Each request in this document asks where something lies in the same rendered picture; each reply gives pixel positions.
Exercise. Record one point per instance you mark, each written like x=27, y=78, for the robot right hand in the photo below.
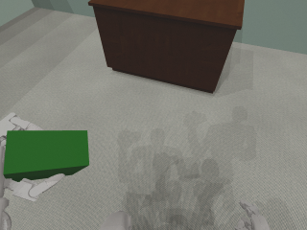
x=256, y=222

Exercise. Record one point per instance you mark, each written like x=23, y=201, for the robot left forearm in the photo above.
x=5, y=219

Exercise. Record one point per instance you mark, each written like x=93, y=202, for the robot left thigh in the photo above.
x=117, y=221

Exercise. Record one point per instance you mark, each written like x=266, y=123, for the table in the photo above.
x=181, y=42

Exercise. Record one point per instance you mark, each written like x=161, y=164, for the robot left hand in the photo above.
x=26, y=188

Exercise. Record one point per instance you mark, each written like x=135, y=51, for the sponge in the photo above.
x=40, y=154

